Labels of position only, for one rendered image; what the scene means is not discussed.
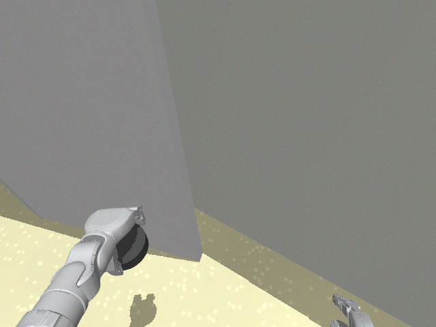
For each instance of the tin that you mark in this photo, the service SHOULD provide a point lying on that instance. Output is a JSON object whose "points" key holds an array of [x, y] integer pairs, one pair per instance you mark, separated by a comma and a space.
{"points": [[132, 248]]}

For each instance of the right robot hand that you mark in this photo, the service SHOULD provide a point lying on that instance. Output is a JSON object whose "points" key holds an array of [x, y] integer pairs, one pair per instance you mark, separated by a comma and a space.
{"points": [[351, 310]]}

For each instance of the left robot arm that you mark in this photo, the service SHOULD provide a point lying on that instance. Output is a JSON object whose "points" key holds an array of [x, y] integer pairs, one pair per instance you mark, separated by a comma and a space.
{"points": [[74, 285]]}

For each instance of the left robot hand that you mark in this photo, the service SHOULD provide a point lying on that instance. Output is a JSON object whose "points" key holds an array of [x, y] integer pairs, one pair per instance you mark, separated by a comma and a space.
{"points": [[117, 222]]}

